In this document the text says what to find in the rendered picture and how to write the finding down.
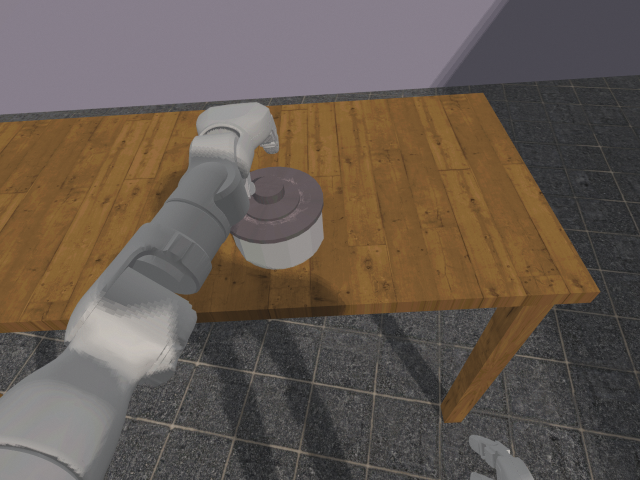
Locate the lid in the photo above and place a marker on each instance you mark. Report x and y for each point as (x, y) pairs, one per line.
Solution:
(294, 214)

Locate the left robot upper arm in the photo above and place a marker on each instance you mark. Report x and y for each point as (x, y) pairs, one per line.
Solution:
(64, 421)

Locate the pot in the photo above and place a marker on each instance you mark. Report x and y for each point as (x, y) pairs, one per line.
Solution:
(284, 254)

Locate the robot right hand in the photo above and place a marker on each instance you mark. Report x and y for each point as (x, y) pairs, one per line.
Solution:
(498, 456)

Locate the table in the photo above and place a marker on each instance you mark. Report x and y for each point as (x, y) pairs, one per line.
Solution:
(427, 206)

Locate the robot left forearm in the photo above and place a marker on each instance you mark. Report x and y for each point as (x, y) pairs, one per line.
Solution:
(176, 248)

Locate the knob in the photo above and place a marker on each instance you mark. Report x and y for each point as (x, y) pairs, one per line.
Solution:
(269, 190)

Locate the robot left hand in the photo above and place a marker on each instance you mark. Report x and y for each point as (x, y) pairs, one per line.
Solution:
(254, 118)

